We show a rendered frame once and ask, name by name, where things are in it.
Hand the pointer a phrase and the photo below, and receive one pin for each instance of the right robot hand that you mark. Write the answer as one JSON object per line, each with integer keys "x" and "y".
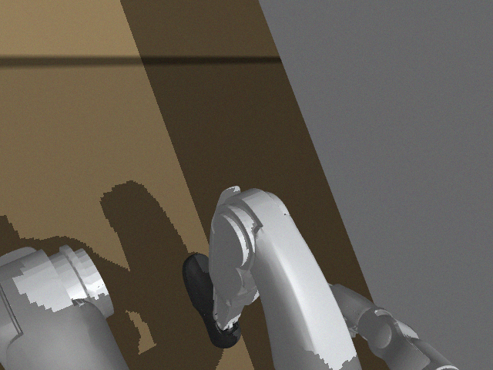
{"x": 352, "y": 306}

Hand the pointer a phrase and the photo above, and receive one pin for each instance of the right robot arm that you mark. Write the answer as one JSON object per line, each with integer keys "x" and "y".
{"x": 398, "y": 344}

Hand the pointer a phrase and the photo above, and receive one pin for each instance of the right robot foot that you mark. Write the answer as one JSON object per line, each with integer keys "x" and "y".
{"x": 199, "y": 286}

